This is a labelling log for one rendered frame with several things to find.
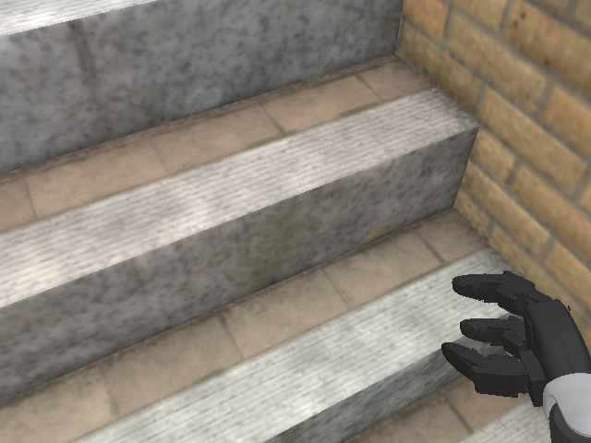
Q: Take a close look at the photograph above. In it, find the right robot hand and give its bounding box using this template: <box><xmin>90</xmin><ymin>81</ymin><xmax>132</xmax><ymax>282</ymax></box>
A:
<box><xmin>441</xmin><ymin>270</ymin><xmax>591</xmax><ymax>407</ymax></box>

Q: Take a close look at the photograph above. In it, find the right robot forearm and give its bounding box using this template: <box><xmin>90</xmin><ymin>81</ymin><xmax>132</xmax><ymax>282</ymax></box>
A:
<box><xmin>543</xmin><ymin>373</ymin><xmax>591</xmax><ymax>443</ymax></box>

